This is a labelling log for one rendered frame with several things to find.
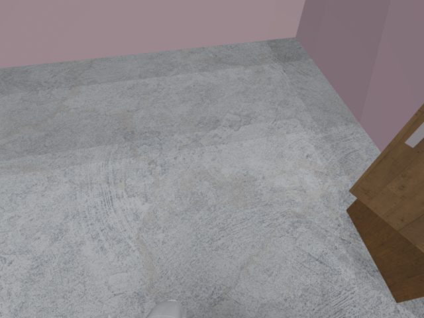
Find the cupboard door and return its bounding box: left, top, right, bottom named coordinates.
left=349, top=104, right=424, bottom=253

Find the handle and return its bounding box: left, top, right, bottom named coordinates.
left=405, top=122, right=424, bottom=148

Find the left robot thigh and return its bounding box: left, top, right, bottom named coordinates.
left=146, top=301, right=187, bottom=318

